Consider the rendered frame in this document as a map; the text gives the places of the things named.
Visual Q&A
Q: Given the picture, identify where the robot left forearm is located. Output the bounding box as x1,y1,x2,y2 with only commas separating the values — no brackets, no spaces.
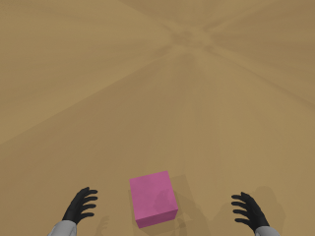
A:
47,220,77,236

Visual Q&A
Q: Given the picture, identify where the carton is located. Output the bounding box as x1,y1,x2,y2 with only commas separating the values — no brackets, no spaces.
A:
129,170,178,229

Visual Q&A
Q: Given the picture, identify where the robot right forearm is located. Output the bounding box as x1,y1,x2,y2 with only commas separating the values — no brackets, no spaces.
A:
255,226,281,236

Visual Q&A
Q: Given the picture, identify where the robot left hand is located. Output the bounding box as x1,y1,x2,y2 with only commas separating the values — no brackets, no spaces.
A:
62,187,98,225

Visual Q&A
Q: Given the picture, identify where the robot right hand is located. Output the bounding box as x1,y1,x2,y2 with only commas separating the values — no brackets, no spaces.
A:
231,192,270,234

